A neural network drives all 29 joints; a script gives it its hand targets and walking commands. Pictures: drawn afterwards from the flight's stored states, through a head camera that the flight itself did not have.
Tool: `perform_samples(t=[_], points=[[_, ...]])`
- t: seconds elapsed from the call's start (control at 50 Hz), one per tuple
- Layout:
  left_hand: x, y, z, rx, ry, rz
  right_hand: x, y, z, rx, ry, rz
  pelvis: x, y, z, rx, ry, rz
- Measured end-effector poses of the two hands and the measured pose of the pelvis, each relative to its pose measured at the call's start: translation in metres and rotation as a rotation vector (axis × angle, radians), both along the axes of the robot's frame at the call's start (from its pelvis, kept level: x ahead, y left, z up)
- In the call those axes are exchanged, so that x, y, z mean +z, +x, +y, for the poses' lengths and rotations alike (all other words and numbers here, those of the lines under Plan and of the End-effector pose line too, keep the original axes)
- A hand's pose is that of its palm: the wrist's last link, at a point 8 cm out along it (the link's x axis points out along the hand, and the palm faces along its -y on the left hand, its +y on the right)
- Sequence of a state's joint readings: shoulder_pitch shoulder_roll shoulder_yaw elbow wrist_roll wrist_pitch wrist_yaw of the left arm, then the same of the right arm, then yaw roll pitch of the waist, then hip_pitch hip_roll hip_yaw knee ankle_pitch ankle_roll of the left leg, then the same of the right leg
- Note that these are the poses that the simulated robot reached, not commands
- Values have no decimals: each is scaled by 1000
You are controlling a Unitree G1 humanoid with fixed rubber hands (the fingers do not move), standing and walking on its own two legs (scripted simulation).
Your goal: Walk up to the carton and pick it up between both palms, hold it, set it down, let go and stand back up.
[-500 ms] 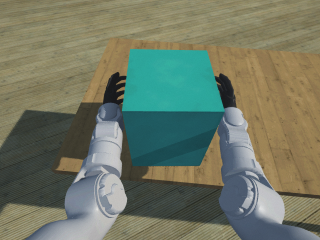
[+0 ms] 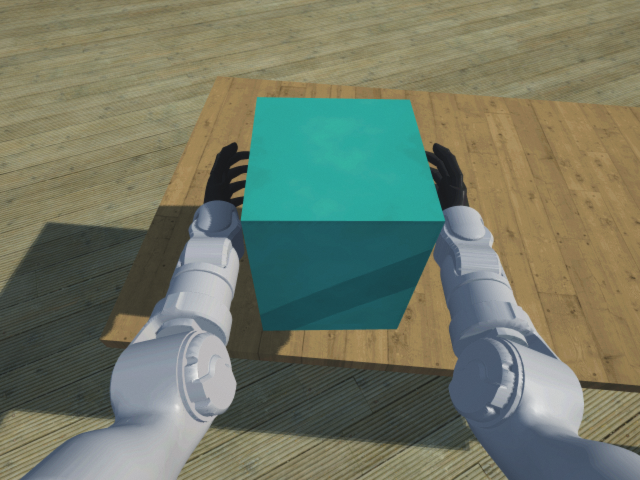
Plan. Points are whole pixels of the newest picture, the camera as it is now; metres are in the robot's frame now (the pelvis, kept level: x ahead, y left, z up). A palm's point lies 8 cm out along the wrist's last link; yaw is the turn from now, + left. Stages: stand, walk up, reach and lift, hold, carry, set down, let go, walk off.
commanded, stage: set down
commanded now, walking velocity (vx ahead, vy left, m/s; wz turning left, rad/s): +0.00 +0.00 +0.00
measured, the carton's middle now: (332, 221) +0.45 +0.03 +0.06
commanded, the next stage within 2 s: none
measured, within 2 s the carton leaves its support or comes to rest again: neither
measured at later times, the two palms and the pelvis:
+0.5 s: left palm (188, 198) +0.44 +0.23 +0.09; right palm (474, 188) +0.48 -0.15 +0.11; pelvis -0.01 -0.01 -0.02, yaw +1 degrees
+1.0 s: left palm (166, 138) +0.44 +0.23 +0.19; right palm (523, 128) +0.48 -0.17 +0.21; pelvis -0.01 -0.02 -0.01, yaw +3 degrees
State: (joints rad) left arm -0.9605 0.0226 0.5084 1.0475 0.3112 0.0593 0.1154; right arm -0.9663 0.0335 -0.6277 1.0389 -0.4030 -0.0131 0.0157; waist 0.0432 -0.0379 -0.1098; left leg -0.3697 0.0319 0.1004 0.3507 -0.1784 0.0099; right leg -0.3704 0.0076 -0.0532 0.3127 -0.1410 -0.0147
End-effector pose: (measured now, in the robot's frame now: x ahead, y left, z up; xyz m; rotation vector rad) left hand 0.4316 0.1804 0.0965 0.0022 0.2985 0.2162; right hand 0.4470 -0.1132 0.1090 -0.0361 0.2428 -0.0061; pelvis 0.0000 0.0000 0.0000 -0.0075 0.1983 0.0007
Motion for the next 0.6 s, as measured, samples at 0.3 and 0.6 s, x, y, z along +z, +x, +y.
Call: perform_samples(t=[0.3,0.6], points=[[2,15,13,4,23,33,1,24,-6,23,-11,77,-10,-7,-5,3,-19,132],[-4,8,54,50,19,-12,4,38,-52,-21,-2,42,-16,-7,-15,36,-17,205]])
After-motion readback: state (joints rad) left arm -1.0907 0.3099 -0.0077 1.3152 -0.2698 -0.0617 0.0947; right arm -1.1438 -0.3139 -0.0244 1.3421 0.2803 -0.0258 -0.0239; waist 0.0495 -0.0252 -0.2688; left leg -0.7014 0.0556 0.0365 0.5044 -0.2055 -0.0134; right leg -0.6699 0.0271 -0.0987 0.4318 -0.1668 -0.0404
